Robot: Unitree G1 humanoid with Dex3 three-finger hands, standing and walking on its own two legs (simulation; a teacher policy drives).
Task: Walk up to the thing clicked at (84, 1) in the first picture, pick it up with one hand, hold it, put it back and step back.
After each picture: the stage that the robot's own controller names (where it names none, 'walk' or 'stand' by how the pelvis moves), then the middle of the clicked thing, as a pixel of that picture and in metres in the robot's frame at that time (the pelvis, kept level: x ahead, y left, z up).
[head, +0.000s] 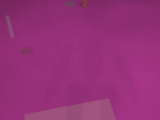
stand; (84, 2) +2.29 +0.01 -0.72
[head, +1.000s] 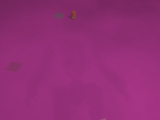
walk; (73, 15) +2.16 +0.07 -0.72
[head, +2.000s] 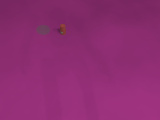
walk; (62, 29) +1.49 +0.15 -0.72
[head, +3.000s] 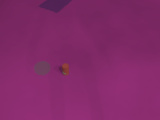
walk; (65, 69) +0.96 +0.15 -0.72
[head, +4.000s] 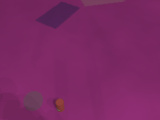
walk; (60, 105) +0.60 +0.17 -0.72
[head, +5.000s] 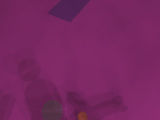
walk; (82, 118) +0.38 +0.07 -0.67
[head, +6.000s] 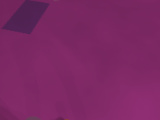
walk; out of the picture +0.38 +0.09 -0.68
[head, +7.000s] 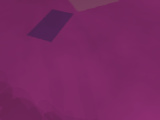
stand; out of the picture +0.35 +0.11 -0.71
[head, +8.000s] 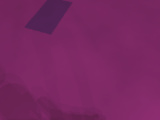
stand; out of the picture +0.28 +0.04 -0.70
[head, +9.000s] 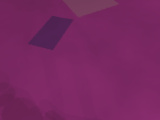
stand; out of the picture +0.28 +0.08 -0.73
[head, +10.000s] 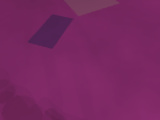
stand; out of the picture +0.28 +0.08 -0.73
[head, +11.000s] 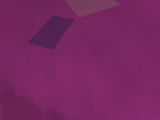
stand; out of the picture +0.27 +0.08 -0.73
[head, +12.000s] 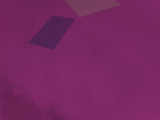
stand; out of the picture +0.27 +0.07 -0.73
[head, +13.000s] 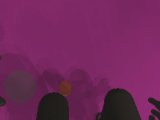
go down; (65, 88) +0.35 +0.08 -0.41
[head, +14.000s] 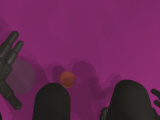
go down; (67, 80) +0.37 +0.08 -0.33
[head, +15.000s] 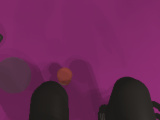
go down; (64, 77) +0.38 +0.08 -0.31
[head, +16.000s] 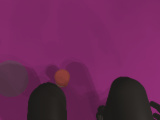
close in; (62, 78) +0.38 +0.08 -0.31
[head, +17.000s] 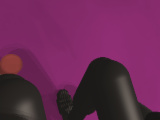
close in; (9, 67) +0.39 +0.12 -0.23
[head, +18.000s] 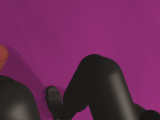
close; out of the picture +0.40 +0.13 -0.23
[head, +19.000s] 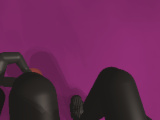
lift; (31, 78) +0.34 +0.13 -0.27
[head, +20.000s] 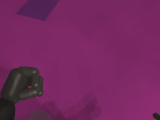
hold; out of the picture +0.30 +0.07 -0.59
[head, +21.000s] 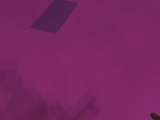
stand; out of the picture +0.26 +0.07 -0.65
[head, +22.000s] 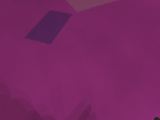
stand; out of the picture +0.26 +0.06 -0.66
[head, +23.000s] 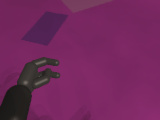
hold; out of the picture +0.26 +0.07 -0.68
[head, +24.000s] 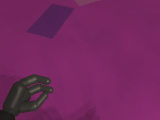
hold; out of the picture +0.27 +0.07 -0.67
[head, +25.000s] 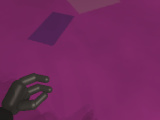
hold; out of the picture +0.26 +0.07 -0.69
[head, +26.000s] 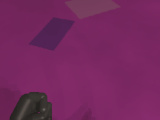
crouch; out of the picture +0.26 +0.07 -0.69
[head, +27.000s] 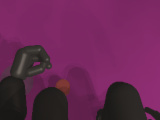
lower; (63, 88) +0.36 +0.08 -0.35
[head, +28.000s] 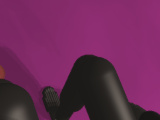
lower; out of the picture +0.36 +0.13 -0.25
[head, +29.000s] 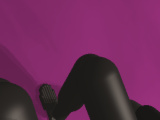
lower; out of the picture +0.36 +0.14 -0.24
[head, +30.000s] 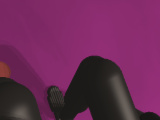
lower; out of the picture +0.35 +0.14 -0.24
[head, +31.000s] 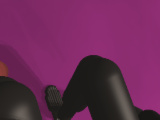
lower; out of the picture +0.36 +0.14 -0.24
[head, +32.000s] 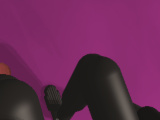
open; out of the picture +0.35 +0.13 -0.24
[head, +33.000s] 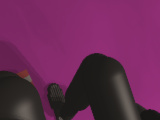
withdraw; (24, 87) +0.30 +0.04 -0.26
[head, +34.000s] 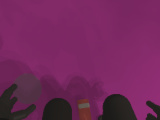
walk; (84, 110) +0.26 -0.02 -0.48
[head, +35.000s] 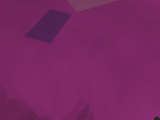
stand; out of the picture +0.18 +0.04 -0.68
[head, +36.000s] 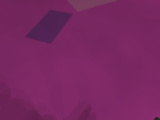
stand; out of the picture +0.18 +0.05 -0.68
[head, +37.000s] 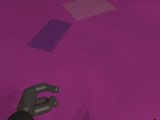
hold; out of the picture +0.18 +0.05 -0.70
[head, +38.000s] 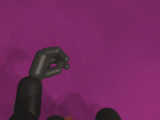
lower; out of the picture +0.23 +0.06 -0.56
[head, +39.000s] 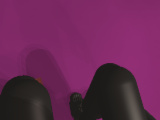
lower; (36, 94) +0.28 +0.08 -0.28
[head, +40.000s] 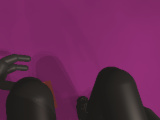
lower; (46, 95) +0.29 +0.07 -0.29
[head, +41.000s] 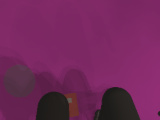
lower; (71, 104) +0.27 +0.03 -0.43
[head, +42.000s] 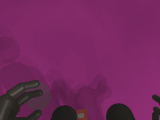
lower; out of the picture +0.25 +0.03 -0.51
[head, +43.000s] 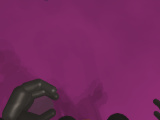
crouch; out of the picture +0.24 +0.01 -0.56
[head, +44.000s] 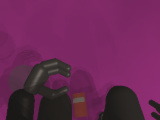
withdraw; (79, 104) +0.28 +0.01 -0.40
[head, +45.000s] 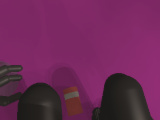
hold; (72, 101) +0.30 +0.00 -0.27
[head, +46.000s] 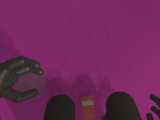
hold; (87, 107) +0.28 -0.02 -0.45
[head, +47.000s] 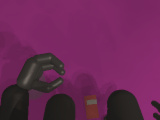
hold; (91, 106) +0.28 -0.03 -0.43
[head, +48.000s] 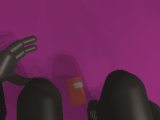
hold; (76, 91) +0.30 -0.02 -0.29
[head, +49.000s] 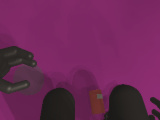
crouch; (96, 101) +0.30 -0.05 -0.38
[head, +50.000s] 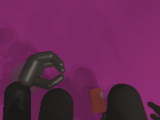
hold; (97, 100) +0.29 -0.07 -0.39
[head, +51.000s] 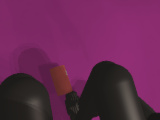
stand; (60, 80) +0.33 -0.04 -0.27
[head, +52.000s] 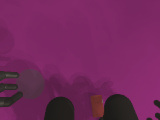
hold; (97, 106) +0.28 -0.08 -0.47
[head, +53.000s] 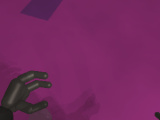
crouch; out of the picture +0.24 -0.09 -0.65
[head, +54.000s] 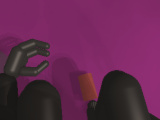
rise; (87, 87) +0.32 -0.08 -0.30
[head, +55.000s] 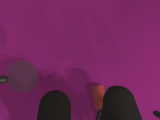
withdraw; (99, 97) +0.30 -0.10 -0.42
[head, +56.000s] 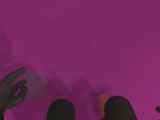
walk; (104, 105) +0.30 -0.12 -0.49
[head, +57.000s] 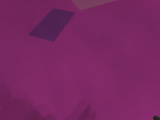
stand; out of the picture +0.22 -0.14 -0.68
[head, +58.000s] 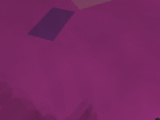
stand; out of the picture +0.21 -0.15 -0.68
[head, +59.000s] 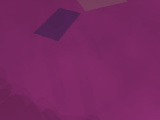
stand; out of the picture +0.23 -0.16 -0.72
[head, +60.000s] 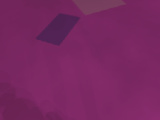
stand; out of the picture +0.24 -0.16 -0.75
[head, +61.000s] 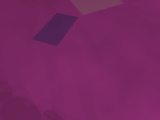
stand; out of the picture +0.22 -0.18 -0.75
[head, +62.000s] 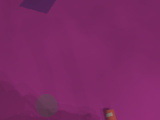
walk; (111, 118) +0.34 -0.24 -0.73
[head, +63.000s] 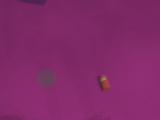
walk; (104, 82) +0.66 -0.14 -0.71
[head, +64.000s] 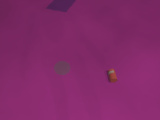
stand; (112, 75) +0.89 -0.19 -0.73
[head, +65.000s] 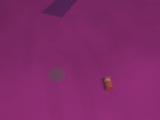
stand; (108, 83) +0.84 -0.19 -0.75
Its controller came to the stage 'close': yes
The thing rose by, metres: 0.01
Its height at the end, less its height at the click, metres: -0.02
